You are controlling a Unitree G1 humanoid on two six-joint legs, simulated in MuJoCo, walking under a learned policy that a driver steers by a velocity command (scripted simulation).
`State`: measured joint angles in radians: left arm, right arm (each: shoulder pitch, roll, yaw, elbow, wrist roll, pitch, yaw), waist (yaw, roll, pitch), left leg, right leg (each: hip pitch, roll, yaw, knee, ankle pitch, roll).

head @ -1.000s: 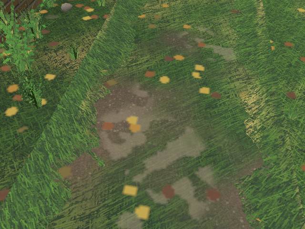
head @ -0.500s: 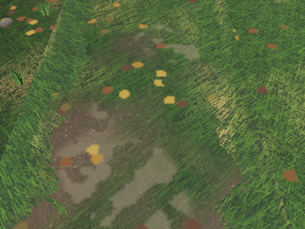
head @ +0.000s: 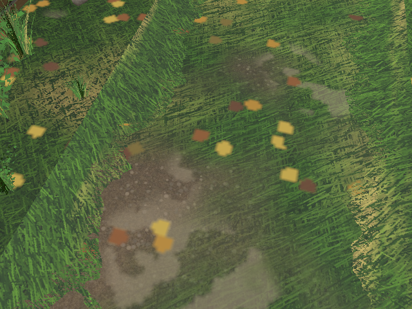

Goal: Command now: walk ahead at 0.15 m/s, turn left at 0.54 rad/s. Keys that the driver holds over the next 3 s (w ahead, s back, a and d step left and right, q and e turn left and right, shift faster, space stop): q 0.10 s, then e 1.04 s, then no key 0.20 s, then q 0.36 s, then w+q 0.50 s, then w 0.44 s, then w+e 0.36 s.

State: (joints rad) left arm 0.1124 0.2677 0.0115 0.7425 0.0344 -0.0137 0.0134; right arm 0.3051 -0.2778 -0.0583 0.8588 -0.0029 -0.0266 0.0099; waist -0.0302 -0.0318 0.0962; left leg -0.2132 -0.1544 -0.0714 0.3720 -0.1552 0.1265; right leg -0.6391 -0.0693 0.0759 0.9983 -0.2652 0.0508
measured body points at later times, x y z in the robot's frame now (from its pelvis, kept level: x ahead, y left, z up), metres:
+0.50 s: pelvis +0.09 -0.06 +0.00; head +0.13 -0.08 +0.45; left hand +0.16 +0.22 -0.12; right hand +0.21 -0.32 -0.14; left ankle +0.05 +0.08 -0.69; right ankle +0.15 -0.13 -0.74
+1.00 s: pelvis +0.08 -0.02 +0.00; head +0.11 +0.00 +0.45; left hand +0.26 +0.23 -0.14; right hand +0.10 -0.31 -0.10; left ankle +0.10 +0.07 -0.74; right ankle +0.01 -0.13 -0.67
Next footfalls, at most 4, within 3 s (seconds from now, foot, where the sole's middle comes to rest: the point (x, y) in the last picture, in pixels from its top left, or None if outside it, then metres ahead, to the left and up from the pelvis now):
0.24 right None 0.19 -0.13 -0.78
0.72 left None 0.14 0.06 -0.78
1.20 right None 0.05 -0.13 -0.78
1.74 left None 0.09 0.04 -0.78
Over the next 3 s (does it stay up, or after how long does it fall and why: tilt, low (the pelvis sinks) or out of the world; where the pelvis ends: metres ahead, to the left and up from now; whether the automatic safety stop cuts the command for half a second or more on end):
stays up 0.61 -0.05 0.00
